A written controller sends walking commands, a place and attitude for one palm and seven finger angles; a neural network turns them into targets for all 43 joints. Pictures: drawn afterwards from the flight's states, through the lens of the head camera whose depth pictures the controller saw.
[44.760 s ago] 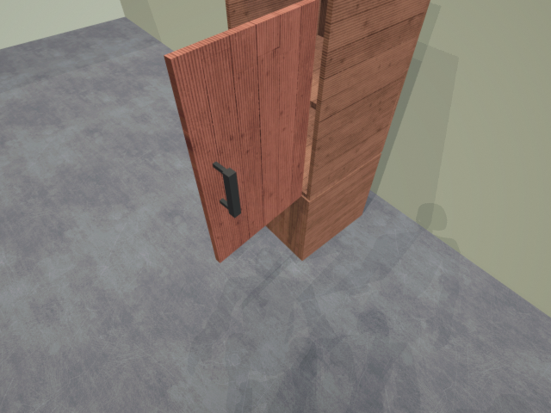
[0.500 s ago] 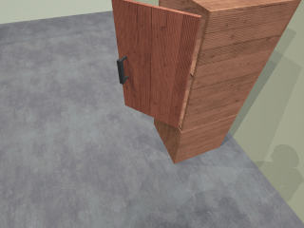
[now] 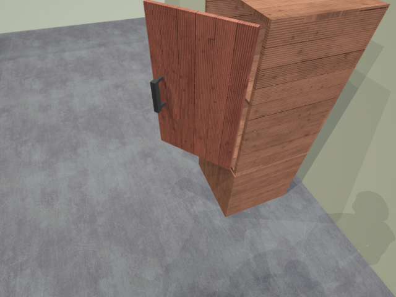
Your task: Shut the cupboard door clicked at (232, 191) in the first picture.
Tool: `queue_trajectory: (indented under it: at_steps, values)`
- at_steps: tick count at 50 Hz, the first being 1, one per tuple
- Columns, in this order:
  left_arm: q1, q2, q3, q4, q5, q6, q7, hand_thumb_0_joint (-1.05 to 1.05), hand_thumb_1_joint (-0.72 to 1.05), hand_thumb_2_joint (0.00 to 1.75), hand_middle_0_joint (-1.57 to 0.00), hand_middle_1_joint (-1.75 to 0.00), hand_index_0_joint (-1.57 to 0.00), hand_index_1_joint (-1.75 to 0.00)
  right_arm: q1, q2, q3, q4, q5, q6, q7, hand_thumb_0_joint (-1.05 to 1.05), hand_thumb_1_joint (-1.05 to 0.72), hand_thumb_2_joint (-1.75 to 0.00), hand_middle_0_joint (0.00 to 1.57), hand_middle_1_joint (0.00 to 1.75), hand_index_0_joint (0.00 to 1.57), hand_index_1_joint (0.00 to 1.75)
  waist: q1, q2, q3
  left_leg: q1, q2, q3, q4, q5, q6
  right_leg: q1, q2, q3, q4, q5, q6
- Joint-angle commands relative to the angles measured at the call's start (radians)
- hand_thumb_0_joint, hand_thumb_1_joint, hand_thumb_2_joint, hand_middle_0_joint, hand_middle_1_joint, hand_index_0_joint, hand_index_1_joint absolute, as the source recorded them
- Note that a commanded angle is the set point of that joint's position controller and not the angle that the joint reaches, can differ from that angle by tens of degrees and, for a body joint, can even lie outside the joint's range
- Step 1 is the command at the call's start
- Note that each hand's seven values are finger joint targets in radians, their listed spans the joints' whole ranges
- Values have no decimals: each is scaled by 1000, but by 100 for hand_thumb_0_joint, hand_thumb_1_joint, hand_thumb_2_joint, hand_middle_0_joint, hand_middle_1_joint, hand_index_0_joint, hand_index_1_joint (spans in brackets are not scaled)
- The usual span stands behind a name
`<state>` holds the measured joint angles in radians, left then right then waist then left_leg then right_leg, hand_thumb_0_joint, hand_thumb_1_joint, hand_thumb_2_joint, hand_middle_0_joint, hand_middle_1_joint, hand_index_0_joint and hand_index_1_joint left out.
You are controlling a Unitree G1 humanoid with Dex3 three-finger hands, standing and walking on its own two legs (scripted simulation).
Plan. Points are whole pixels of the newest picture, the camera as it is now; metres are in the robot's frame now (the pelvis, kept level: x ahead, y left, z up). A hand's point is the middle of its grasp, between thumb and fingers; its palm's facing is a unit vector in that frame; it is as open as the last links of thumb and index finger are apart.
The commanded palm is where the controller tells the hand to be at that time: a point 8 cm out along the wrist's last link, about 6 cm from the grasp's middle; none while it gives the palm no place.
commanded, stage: walk to a spot facing it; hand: left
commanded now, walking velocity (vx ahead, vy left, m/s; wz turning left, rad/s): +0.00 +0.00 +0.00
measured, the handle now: (159, 94) +0.80 +0.20 -0.06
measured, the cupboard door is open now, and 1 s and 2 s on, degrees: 39 39 39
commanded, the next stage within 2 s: none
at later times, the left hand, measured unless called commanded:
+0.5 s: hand out of the picture +0.00 +0.23 -0.21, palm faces +0.22 -0.95 -0.21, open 7.3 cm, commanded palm none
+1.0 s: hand out of the picture -0.03 +0.19 -0.16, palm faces +0.45 -0.84 -0.31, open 7.3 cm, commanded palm none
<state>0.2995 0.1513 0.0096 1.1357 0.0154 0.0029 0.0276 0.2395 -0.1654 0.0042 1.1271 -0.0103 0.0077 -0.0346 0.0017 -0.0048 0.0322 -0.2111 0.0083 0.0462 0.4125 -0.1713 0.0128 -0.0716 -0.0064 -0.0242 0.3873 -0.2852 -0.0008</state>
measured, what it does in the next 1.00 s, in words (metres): steps on the spot, turning left: right foot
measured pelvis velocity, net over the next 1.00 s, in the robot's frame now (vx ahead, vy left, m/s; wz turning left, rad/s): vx -0.01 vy -0.03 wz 0.51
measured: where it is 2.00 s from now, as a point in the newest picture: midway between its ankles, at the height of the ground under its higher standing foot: outside the picture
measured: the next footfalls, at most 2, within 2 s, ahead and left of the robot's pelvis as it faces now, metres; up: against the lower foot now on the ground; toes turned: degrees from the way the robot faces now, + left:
right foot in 0.90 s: +0.05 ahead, -0.14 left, +0.00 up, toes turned +27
left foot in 1.30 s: -0.07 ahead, +0.09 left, +0.00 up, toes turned +47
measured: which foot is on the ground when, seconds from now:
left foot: down 0.00-0.90, up 0.92-1.00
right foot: down 0.00-0.42, up 0.44-0.88, down 0.90-1.00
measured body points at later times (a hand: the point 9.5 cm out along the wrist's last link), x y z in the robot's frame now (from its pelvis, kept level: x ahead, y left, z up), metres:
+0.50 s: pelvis -0.01 +0.03 -0.02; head +0.03 +0.06 +0.42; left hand -0.01 +0.28 -0.19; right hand +0.06 -0.22 -0.16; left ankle +0.01 +0.11 -0.74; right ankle -0.05 -0.12 -0.70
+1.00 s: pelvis -0.01 -0.03 -0.01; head +0.04 -0.03 +0.44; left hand -0.05 +0.24 -0.13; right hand +0.16 -0.25 -0.16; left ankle -0.04 +0.09 -0.68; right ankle +0.01 -0.15 -0.74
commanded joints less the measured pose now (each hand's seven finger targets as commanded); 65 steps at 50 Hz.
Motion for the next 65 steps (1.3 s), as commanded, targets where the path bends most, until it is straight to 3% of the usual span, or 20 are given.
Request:
queue_trajectory:
  at_steps: [1,10,17,19,20,21,22,25,28,38,42,43,44,45,47,49,55,62,64,65]
  values:
    - [69,119,20,-20,-3,-11,7,0,90,90,-20,-30,-20,-30,49,-117,-20,-26,-3,-12,-6,0,-90,-90,20,30,20,30,-2,7,46,50,91,-100,-70,113,14,-114,-89,77,-96,110,-36]
    - [63,150,54,-68,-2,8,13,0,90,90,-20,-30,-20,-30,37,-114,-37,-67,-5,12,3,0,-90,-90,20,30,20,30,6,-21,50,-74,61,-106,49,136,9,-92,-142,35,-13,141,-54]
    - [-37,205,93,-167,22,12,20,0,90,90,-20,-30,-20,-30,-4,-102,-70,-159,-6,34,23,0,-90,-90,20,30,20,30,-11,-155,69,-224,52,-31,432,-306,-28,-110,-376,50,19,427,-197]
    - [-56,224,98,-187,15,12,16,0,90,90,-20,-30,-20,-30,43,-110,-67,-159,-7,27,30,0,-90,-90,20,30,20,30,-34,-87,47,-117,58,-22,208,-112,-23,-116,-325,-48,185,479,-123]
    - [-37,203,98,-198,6,16,13,0,90,90,-20,-30,-20,-30,112,-149,-73,-150,-15,17,31,0,-90,-90,20,30,20,30,-53,91,2,-10,118,-154,59,241,23,-205,-227,-121,372,314,-41]
    - [-1,142,86,-222,-9,22,10,0,90,90,-20,-30,-20,-30,155,-232,-86,-149,-25,10,22,0,-90,-90,20,30,20,30,-48,377,-27,89,320,-488,-36,628,144,-389,-62,-145,602,-245,40]
    - [-59,158,74,-248,1,31,16,0,90,90,-20,-30,-20,-30,190,-260,-91,-130,-21,18,14,0,-90,-90,20,30,20,30,-71,306,-44,58,373,-525,-85,532,199,-390,-52,-22,717,-389,24]
    - [-132,167,90,-259,10,38,6,0,90,90,-20,-30,-20,-30,78,-239,-91,-184,-28,18,5,0,-90,-90,20,30,20,30,-46,166,6,-89,290,-497,-170,-46,148,-442,-79,62,788,-194,22]
    - [-113,155,90,-265,12,25,-6,0,90,90,-20,-30,-20,-30,43,-229,-90,-204,-26,5,1,0,-90,-90,20,30,20,30,-22,60,-64,4,228,-426,-140,47,137,-469,-63,59,742,-91,43]
    - [-156,162,81,-329,8,32,-6,0,90,90,-20,-30,-20,-30,32,-259,-118,-232,-25,25,18,0,-90,-90,20,30,20,30,-40,201,-106,27,164,-483,-128,24,141,-377,-1,42,450,-144,57]
    - [-52,188,84,-310,2,31,-1,0,90,90,-20,-30,-20,-30,-30,-258,-129,-262,-21,37,23,0,-90,-90,20,30,20,30,6,195,-119,-88,96,-478,-94,-2,97,-149,45,17,175,-84,37]
    - [5,202,93,-297,0,29,2,0,90,90,-20,-30,-20,-30,-61,-239,-130,-276,-15,41,26,0,-90,-90,20,30,20,30,36,164,-115,-205,60,-449,-72,-98,60,-14,29,11,45,-11,26]
    - [31,264,106,-300,12,21,6,0,90,90,-20,-30,-20,-30,-54,-191,-128,-284,-6,48,32,0,-90,-90,20,30,20,30,45,-3,-108,-342,-36,-342,89,-253,-7,77,-122,156,-113,-109,-26]
    - [-14,347,119,-327,29,17,13,0,90,90,-20,-30,-20,-30,-39,-133,-123,-299,-2,44,32,0,-90,-90,20,30,20,30,44,-274,-60,-471,-167,-149,462,-342,-76,-8,-431,519,-257,-272,-146]
    - [-221,281,82,-381,14,23,21,0,90,90,-20,-30,-20,-30,15,-171,-127,-289,-23,51,47,0,-90,-90,20,30,20,30,-61,-87,27,-380,-78,-166,749,-316,-50,-273,-425,324,-205,-122,-162]
    - [-216,207,73,-365,7,1,14,0,90,90,-20,-30,-20,-30,22,-162,-124,-256,-21,57,55,0,-90,-90,20,30,20,30,-74,-168,36,-403,-33,-116,829,-215,-67,-188,-284,147,-100,183,-121]
    - [-1,224,88,-310,10,-10,18,0,90,90,-20,-30,-20,-30,-102,-132,-96,-301,-10,53,59,0,-90,-90,20,30,20,30,14,-176,-33,-410,-9,-22,649,-232,-81,84,-296,7,46,697,-111]
    - [42,266,112,-292,20,-3,13,0,90,90,-20,-30,-20,-30,-133,-126,-81,-315,-2,34,59,0,-90,-90,20,30,20,30,32,-250,-66,-217,-7,57,260,-251,-43,102,-345,-49,156,764,-102]
    - [20,263,112,-304,7,-3,8,0,90,90,-20,-30,-20,-30,-19,-163,-91,-284,-11,22,58,0,-90,-90,20,30,20,30,-36,-151,-118,34,-16,49,51,1,-24,-30,-309,-128,335,666,-37]
    - [26,219,105,-329,-2,1,2,0,90,90,-20,-30,-20,-30,50,-263,-113,-271,-18,12,53,0,-90,-90,20,30,20,30,-71,98,-194,255,179,-188,18,335,51,-269,-218,-175,529,285,28]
